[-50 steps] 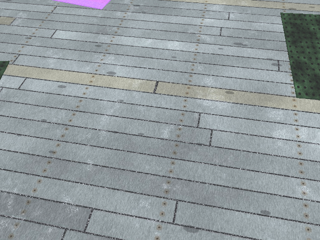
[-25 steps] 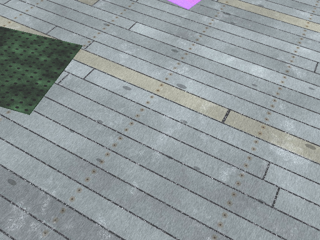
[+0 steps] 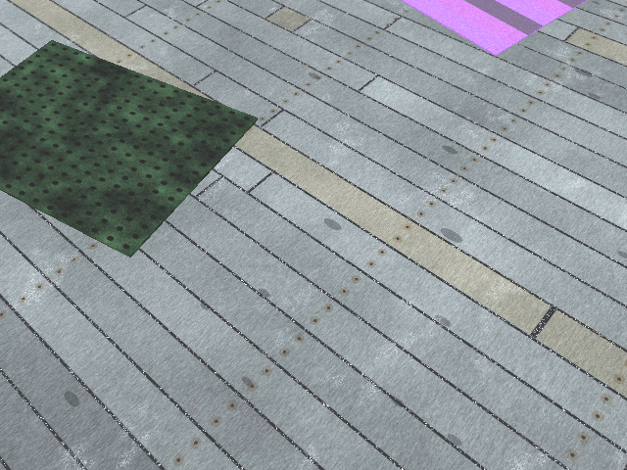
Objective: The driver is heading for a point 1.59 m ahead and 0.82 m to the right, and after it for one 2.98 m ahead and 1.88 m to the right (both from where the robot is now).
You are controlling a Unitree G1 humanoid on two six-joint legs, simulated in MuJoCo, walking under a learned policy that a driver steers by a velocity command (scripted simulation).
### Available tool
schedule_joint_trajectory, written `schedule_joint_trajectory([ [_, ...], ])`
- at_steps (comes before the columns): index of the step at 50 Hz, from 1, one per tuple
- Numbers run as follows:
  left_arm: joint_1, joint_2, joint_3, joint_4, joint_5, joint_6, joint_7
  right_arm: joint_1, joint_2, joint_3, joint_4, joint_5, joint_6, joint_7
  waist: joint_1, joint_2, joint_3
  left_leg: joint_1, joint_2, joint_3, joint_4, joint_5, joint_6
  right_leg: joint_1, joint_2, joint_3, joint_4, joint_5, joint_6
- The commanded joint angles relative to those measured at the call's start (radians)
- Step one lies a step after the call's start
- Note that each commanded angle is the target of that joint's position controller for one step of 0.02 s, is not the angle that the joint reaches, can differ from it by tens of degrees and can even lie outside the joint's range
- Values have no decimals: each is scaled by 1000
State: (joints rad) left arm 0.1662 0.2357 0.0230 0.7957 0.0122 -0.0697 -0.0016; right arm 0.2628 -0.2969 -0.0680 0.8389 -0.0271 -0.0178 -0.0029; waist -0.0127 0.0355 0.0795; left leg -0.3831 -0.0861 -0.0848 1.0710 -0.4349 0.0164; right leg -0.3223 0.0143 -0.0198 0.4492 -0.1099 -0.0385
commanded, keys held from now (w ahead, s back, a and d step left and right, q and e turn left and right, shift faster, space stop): e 0.82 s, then w+e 0.18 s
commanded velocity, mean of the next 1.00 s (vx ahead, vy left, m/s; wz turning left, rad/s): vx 0.07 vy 0.00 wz -0.46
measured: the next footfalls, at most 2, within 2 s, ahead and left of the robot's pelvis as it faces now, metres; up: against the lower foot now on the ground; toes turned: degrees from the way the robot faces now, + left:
left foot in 0.24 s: +0.11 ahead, +0.10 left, +0.00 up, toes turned -10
right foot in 0.66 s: +0.00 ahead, -0.10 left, +0.00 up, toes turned -23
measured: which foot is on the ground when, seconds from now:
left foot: up 0.00-0.22, down 0.24-0.66, up 0.68-1.00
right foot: down 0.00-0.26, up 0.28-0.64, down 0.66-1.00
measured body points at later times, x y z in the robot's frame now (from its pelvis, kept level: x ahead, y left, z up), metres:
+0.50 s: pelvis +0.03 +0.01 +0.01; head +0.05 +0.02 +0.45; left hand +0.19 +0.26 -0.13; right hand +0.07 -0.27 -0.10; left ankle +0.07 +0.11 -0.74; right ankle -0.02 -0.09 -0.68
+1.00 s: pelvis +0.01 -0.03 +0.01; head +0.02 -0.05 +0.46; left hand +0.23 +0.18 -0.10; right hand -0.04 -0.33 -0.11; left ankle +0.11 +0.09 -0.69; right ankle -0.04 -0.08 -0.74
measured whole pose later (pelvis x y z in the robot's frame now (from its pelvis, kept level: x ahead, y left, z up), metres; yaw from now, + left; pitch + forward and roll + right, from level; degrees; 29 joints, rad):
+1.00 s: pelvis +0.01 -0.03 +0.01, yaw -33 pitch +1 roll +1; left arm 0.30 0.29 0.06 0.76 0.02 0.03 -0.01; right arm 0.20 -0.31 -0.06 0.78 -0.04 0.04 0.01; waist 0.02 0.02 0.02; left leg -0.44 0.01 -0.04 0.84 -0.34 -0.05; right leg -0.17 0.11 0.15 0.36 -0.20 -0.09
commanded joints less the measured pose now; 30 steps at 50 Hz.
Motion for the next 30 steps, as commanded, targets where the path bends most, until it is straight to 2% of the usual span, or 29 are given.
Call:
schedule_joint_trajectory([
  [1, 38, 109, 16, -5, -3, -16, -6, 146, -12, 9, -8, -9, 18, 3, -45, -180, -163, 31, 49, 32, -146, 36, -34, 150, -211, 181, -94, 886, -181],
  [3, 60, 160, 33, 4, 3, -2, -5, 86, -15, 18, -21, -2, 20, -5, -26, -173, -183, 48, 42, 60, -250, 62, -44, 154, -192, 187, -86, 827, -178],
  [5, 81, 186, 47, 9, 0, 20, -4, 39, -23, 22, -33, 9, 27, -11, -11, -178, -203, 81, 41, 68, -290, 100, -41, 129, -192, 219, -94, 670, -175],
  [9, 66, 196, 67, -4, 2, 76, -6, -42, -37, 25, -63, 12, 41, -23, 0, -175, -138, 128, 33, 74, -392, 79, -22, 6, -177, 332, -122, 135, -158],
  [11, 39, 189, 71, -14, -4, 95, -3, -2, -23, 29, -57, 9, 29, -35, -36, -157, -97, 233, 32, 73, -585, 155, -1, -78, -148, 373, -80, 24, -113],
  [12, 49, 161, 65, -23, -9, 96, -1, 16, -60, 21, -61, 0, 18, -46, -37, -93, -95, 285, 114, -15, -703, 138, 20, -126, -110, 368, -23, -66, -66],
  [13, 64, 81, 46, -50, -21, 91, -4, 20, -144, 7, -74, -15, 13, -58, -18, 99, -119, 347, 341, -237, -822, 121, 88, -216, -9, 253, 156, -273, -6],
  [14, 89, 102, 53, -53, -10, 95, 6, -34, -200, -13, -82, -8, 19, -53, -3, 221, -94, 206, 498, -387, -881, 245, 210, -226, 115, 55, 389, -482, 12],
  [15, 116, 163, 72, -35, 11, 103, 10, -43, -138, 0, -92, -1, 20, -49, 17, 109, -84, 153, 487, -338, -861, 343, 255, -187, 50, 85, 553, -477, 17],
  [16, 137, 162, 80, -13, 10, 111, 8, -100, -77, 17, -103, 6, 17, -48, 52, 53, -65, 130, 426, -240, -842, 391, 239, -172, 36, 85, 618, -421, 22],
  [17, 160, 152, 82, 2, 12, 120, 6, -146, -50, 24, -117, 7, 17, -48, 71, 45, -54, 127, 367, -144, -830, 434, 205, -168, 26, 72, 661, -371, 35],
  [19, 161, 142, 82, 2, 14, 134, -5, -146, -54, 24, -122, 3, 13, -52, 65, 94, -69, 195, 316, -38, -794, 571, 188, -198, 20, 46, 681, -325, 62],
  [23, 70, 117, 70, -45, 1, 147, -29, -59, -84, 8, -97, 2, 14, -47, 8, 102, -107, 312, 344, 9, -749, 625, 197, -191, 4, 22, 531, -329, 88],
  [25, 39, 108, 62, -67, -2, 151, -36, -55, -103, 0, -96, -1, 15, -38, -7, 122, -114, 302, 357, 31, -734, 597, 192, -128, -4, 0, 425, -346, 78],
  [28, 21, 119, 60, -92, -11, 150, -39, -52, -137, -16, -92, -6, 20, -22, -17, 151, -128, 285, 378, 50, -698, 617, 185, -36, 7, -46, 301, -362, 52],
  [30, 37, 118, 59, -99, -14, 143, -40, -60, -155, -25, -89, -1, 25, -16, -2, 147, -134, 272, 384, 67, -652, 607, 162, 26, 16, -68, 184, -316, 30],
])
Velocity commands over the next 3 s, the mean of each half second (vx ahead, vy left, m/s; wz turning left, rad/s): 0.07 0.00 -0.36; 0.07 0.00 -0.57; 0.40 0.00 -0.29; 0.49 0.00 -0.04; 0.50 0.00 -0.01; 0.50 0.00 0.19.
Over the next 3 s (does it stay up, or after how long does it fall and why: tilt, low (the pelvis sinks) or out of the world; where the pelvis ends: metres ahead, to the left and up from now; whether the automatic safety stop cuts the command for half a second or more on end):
stays up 0.75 -0.69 0.01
